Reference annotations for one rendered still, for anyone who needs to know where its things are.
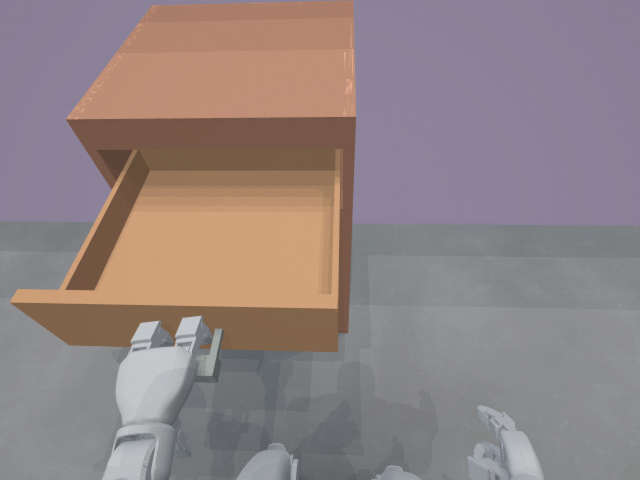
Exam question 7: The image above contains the drawer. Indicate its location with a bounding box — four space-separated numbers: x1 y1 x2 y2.
9 149 341 352

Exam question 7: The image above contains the robot left forearm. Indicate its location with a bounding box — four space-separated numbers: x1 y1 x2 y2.
102 422 177 480

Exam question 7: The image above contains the handle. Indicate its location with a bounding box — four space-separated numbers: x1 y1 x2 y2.
194 329 224 383

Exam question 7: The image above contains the cabinet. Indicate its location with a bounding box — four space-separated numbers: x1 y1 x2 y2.
66 0 356 333

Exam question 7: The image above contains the robot left hand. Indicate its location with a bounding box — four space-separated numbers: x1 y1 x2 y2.
115 316 213 458

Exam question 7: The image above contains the robot right hand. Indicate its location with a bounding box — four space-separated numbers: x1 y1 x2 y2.
467 405 545 480

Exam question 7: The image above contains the left robot thigh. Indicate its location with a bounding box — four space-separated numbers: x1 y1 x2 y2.
236 450 300 480

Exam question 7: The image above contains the robot left shin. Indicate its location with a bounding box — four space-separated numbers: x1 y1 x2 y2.
267 443 287 452

